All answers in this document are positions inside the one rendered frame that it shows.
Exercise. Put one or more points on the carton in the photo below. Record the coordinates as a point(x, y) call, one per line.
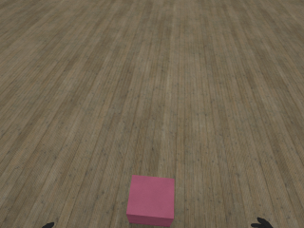
point(151, 201)

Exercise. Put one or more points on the robot right hand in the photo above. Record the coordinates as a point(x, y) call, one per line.
point(264, 223)

